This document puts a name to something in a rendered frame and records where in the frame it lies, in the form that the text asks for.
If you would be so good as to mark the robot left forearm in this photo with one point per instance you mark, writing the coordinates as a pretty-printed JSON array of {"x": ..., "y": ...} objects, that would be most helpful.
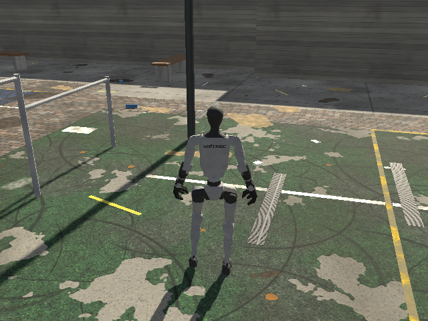
[{"x": 181, "y": 177}]

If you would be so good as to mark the right robot upper arm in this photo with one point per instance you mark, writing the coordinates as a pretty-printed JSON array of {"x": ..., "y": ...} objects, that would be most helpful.
[{"x": 239, "y": 153}]

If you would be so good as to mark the robot left shin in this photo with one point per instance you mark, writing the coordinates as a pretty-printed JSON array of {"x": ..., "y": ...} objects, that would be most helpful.
[{"x": 195, "y": 234}]

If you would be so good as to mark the robot torso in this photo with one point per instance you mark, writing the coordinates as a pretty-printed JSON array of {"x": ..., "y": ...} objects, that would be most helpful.
[{"x": 214, "y": 158}]

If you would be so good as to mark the left robot hand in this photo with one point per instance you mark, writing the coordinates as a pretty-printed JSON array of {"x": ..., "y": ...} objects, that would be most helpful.
[{"x": 181, "y": 190}]

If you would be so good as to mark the left robot upper arm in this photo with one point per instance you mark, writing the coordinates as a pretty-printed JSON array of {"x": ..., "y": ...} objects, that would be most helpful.
[{"x": 189, "y": 152}]

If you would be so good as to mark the right robot hand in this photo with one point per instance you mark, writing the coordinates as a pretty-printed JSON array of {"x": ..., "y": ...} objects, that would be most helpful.
[{"x": 252, "y": 194}]

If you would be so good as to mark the robot right forearm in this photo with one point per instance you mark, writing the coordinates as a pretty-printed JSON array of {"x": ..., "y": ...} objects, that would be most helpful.
[{"x": 248, "y": 179}]

